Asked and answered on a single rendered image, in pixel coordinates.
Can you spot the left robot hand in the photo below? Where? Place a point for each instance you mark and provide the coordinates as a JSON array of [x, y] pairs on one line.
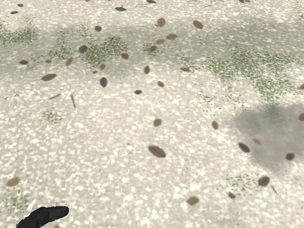
[[42, 216]]

